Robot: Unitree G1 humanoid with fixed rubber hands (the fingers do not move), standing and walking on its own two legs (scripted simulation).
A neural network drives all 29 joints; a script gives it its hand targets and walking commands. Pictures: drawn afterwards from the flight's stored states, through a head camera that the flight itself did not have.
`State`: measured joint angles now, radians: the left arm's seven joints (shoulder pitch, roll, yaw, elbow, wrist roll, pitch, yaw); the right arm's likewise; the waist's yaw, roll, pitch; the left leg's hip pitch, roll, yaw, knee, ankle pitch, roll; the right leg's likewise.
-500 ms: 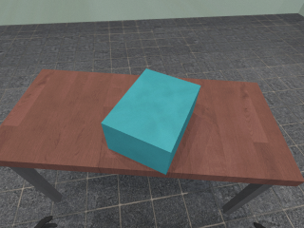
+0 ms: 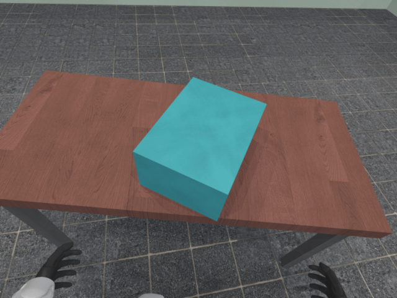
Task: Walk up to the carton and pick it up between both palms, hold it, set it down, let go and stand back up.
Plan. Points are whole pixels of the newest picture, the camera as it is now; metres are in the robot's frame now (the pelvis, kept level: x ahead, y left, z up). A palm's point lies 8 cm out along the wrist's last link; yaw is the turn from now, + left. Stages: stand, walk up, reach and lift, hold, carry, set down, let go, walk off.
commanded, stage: reach and lift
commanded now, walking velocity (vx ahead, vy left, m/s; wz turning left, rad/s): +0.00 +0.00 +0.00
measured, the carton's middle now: (204, 143) +0.50 +0.00 -0.06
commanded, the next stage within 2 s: none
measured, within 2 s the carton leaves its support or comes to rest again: neither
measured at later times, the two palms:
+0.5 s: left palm (36, 277) +0.15 +0.30 -0.05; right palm out of the picture +0.12 -0.23 -0.05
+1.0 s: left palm (29, 246) +0.20 +0.31 -0.01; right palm (296, 294) +0.14 -0.17 -0.02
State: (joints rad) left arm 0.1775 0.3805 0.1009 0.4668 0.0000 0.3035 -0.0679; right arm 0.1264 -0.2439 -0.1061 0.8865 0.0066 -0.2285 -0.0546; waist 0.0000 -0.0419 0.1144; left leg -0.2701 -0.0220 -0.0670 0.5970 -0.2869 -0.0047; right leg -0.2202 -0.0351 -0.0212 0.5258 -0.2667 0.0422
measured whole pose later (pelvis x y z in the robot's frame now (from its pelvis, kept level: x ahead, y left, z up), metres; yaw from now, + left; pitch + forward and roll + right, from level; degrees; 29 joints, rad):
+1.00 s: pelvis +0.01 +0.01 +0.00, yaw +0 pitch -4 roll -2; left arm 0.30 0.60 0.04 0.27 -0.24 -0.09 -0.25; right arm 0.45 0.00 0.09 0.26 0.11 -0.26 -0.32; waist 0.00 -0.04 0.11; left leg -0.21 -0.02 -0.06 0.59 -0.31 0.02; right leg -0.14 -0.03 -0.02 0.46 -0.26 0.05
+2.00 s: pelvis +0.03 +0.01 +0.00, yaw +0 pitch -2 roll -2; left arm -0.04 0.59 -0.02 0.31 -0.25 -0.03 -0.25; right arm 0.16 0.03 0.13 0.25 0.16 -0.22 -0.41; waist 0.00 -0.05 0.11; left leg -0.21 -0.02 -0.06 0.59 -0.33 0.02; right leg -0.14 -0.03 -0.02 0.46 -0.27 0.05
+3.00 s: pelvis +0.02 +0.01 +0.00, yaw +0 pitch -1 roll -2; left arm -0.80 0.48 -0.17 1.13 -0.31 -0.06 -0.16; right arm -0.62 0.03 -0.08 0.91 0.17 -0.04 -0.36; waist -0.08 -0.05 0.02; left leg -0.27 -0.02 -0.06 0.59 -0.30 0.02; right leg -0.19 -0.03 -0.02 0.46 -0.25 0.05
